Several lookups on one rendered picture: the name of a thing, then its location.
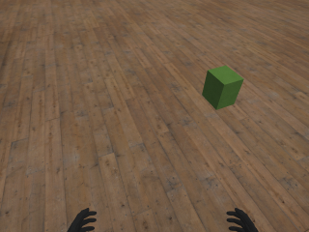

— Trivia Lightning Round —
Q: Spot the carton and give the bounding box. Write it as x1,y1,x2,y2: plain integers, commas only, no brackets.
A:
202,65,244,110

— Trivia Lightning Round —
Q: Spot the robot right hand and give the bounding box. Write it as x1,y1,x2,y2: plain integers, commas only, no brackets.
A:
226,208,259,232

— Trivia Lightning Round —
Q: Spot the robot left hand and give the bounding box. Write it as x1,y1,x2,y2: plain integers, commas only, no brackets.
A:
67,208,97,232

